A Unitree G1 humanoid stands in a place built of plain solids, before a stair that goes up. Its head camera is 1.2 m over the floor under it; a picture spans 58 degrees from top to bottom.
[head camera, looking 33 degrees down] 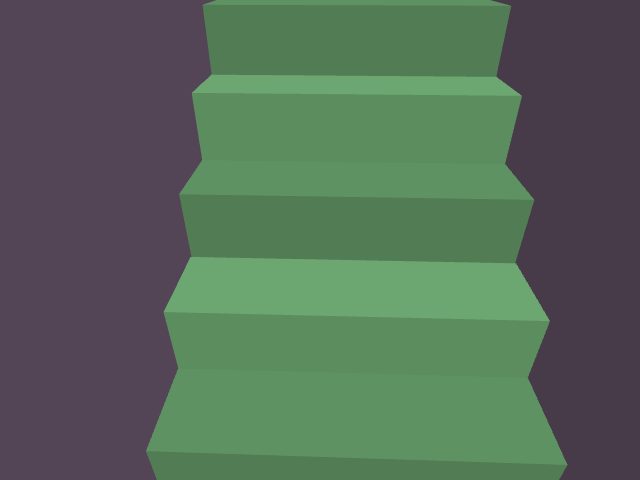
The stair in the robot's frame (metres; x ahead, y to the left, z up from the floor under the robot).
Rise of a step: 0.21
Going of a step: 0.25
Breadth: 0.99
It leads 2 degrees to the right of straight ahead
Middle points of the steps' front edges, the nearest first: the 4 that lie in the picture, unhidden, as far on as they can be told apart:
0.57 -0.08 0.22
0.82 -0.09 0.43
1.07 -0.10 0.65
1.32 -0.10 0.86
